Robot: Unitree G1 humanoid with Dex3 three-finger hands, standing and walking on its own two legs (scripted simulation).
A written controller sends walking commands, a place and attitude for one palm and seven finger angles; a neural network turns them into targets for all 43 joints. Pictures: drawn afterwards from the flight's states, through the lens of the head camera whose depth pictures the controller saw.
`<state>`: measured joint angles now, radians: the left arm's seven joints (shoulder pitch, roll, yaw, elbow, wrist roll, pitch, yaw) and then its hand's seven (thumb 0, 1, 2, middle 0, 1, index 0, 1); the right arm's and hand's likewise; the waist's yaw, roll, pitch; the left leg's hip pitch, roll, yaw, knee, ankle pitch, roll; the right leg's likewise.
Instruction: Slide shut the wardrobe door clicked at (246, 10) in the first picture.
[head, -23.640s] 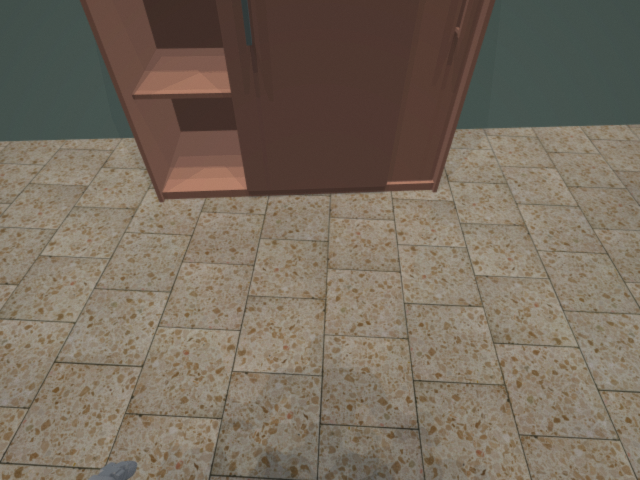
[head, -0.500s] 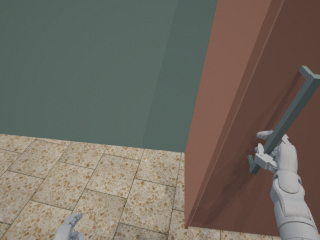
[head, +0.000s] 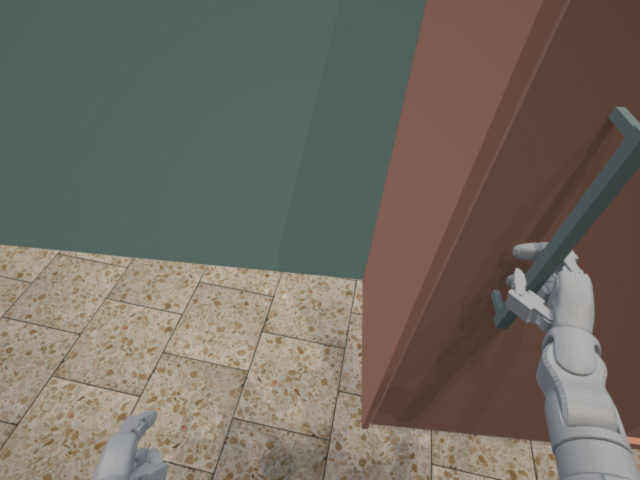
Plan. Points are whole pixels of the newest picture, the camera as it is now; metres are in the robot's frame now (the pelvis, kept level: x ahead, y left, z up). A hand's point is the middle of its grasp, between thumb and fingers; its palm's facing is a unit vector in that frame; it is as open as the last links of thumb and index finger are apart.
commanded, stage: stop walking and hold the door there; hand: right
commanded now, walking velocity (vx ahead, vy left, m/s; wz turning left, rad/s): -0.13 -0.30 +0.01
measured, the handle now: (549, 240) +0.39 -0.26 +0.13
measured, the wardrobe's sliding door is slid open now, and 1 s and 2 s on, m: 0.00 0.00 0.00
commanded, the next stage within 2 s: loosen the grip on the handle in 1.10 s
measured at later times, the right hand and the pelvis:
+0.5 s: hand (519, 298) +0.34 -0.23 +0.08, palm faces +0.20 +0.95 -0.25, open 5.6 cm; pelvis -0.03 -0.05 +0.00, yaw +6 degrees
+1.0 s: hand (518, 297) +0.34 -0.23 +0.08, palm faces +0.23 +0.94 -0.24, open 5.6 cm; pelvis -0.03 -0.03 +0.01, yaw +6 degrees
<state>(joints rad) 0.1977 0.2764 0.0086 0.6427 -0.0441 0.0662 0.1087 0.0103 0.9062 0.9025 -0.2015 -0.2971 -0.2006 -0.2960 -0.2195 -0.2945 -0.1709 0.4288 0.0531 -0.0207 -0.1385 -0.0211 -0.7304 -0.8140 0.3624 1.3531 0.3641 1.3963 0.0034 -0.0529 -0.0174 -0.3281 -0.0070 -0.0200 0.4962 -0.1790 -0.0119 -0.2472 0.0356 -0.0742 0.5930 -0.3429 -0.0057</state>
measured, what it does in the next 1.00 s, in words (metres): steps on the spot: left foot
